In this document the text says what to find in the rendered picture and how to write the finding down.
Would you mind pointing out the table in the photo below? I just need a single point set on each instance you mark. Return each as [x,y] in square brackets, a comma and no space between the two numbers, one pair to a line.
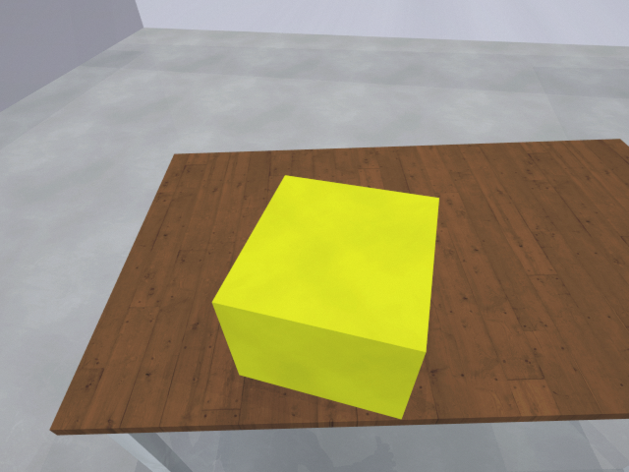
[529,304]

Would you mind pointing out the carton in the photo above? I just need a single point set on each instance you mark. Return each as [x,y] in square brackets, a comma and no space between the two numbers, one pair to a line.
[330,295]

